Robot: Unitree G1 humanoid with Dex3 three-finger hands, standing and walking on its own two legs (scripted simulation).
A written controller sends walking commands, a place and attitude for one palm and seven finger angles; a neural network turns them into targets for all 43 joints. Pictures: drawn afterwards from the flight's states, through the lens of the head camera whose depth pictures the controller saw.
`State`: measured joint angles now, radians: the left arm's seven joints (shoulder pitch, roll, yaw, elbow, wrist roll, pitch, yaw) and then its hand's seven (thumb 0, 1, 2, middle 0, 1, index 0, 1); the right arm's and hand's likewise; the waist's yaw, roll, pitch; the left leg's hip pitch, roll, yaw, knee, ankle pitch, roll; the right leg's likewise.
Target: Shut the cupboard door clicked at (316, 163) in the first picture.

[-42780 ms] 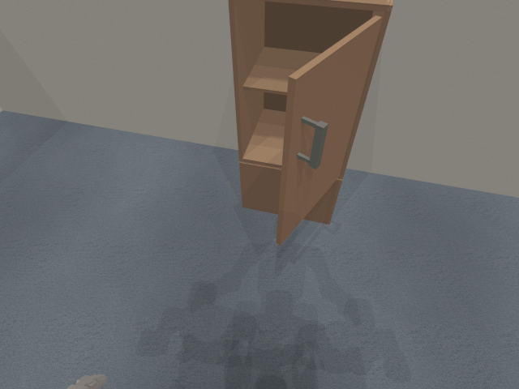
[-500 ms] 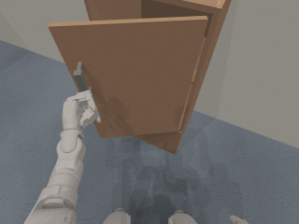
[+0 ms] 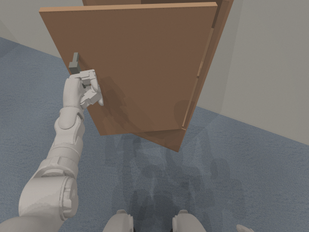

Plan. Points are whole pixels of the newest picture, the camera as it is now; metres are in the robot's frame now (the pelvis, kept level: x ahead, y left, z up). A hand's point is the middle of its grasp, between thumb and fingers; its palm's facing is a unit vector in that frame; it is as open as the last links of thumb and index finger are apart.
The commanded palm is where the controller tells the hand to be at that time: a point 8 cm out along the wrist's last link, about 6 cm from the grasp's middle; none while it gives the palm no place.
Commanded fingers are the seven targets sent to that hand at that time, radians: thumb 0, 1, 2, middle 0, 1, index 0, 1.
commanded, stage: push the door shut along its arc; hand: left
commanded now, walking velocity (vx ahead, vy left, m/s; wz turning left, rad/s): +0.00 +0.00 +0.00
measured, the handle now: (81, 76) +0.52 +0.20 +0.07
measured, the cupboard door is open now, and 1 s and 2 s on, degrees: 30 16 4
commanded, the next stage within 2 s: pull the fist back off the door in 1.18 s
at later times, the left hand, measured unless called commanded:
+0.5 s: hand (110, 77) +0.51 +0.11 +0.08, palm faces -0.15 -0.99 -0.03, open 3.1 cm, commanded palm +0.51 +0.17 +0.07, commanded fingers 0.00 0.90 0.90 -1.30 -1.50 -1.30 -1.50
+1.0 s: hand (118, 62) +0.57 +0.09 +0.08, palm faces -0.25 -0.97 -0.04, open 3.1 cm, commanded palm +0.58 +0.13 +0.07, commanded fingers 0.00 0.90 0.90 -1.30 -1.50 -1.30 -1.50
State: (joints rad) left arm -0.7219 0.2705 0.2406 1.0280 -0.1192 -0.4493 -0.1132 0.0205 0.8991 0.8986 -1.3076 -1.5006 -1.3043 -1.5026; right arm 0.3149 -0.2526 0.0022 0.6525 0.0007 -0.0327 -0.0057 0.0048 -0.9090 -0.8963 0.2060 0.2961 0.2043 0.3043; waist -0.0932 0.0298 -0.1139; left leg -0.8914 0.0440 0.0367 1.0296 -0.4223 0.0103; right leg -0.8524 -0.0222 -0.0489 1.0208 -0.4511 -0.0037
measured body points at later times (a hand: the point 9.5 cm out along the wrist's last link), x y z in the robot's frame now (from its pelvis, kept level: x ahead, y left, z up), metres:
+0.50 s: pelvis -0.01 +0.00 -0.02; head +0.12 +0.00 +0.42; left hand +0.52 +0.17 +0.08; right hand -0.01 -0.27 -0.13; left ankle +0.04 +0.11 -0.67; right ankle +0.02 -0.12 -0.67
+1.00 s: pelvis -0.01 +0.00 -0.03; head +0.16 +0.01 +0.38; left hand +0.58 +0.15 +0.08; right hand -0.05 -0.26 -0.14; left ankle +0.04 +0.11 -0.67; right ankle +0.02 -0.12 -0.67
